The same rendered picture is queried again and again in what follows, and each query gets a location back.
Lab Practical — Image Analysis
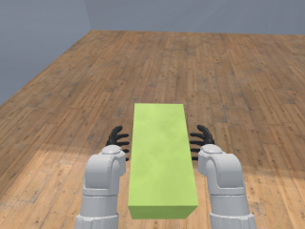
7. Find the carton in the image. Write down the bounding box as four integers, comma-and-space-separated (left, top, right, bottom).
128, 103, 199, 219

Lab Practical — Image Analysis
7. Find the robot right forearm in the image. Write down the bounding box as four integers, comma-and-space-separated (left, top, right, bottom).
198, 144, 257, 229

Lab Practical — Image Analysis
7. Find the right robot hand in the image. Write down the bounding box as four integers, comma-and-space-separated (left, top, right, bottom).
190, 125, 215, 161

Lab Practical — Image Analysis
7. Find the robot left forearm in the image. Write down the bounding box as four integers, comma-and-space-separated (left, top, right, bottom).
74, 145, 127, 229

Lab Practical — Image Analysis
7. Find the left robot hand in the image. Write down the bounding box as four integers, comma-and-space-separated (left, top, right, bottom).
106, 125, 130, 161

